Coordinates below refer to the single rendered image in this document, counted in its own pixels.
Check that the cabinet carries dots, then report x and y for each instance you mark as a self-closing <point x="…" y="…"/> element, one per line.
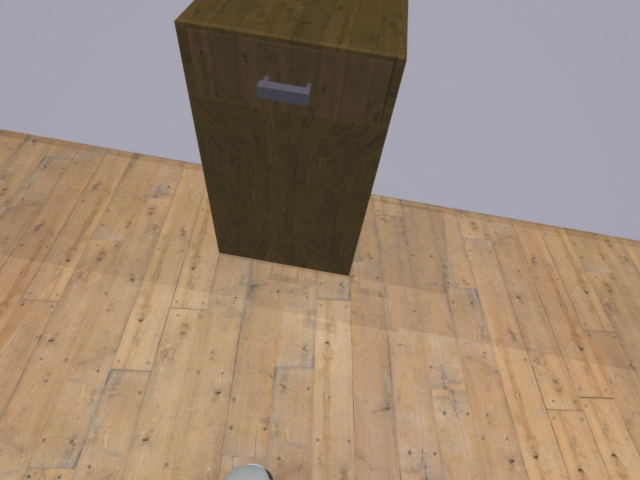
<point x="287" y="187"/>

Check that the drawer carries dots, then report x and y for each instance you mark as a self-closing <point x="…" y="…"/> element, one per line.
<point x="344" y="87"/>

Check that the handle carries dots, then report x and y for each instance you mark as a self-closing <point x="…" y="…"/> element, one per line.
<point x="283" y="92"/>

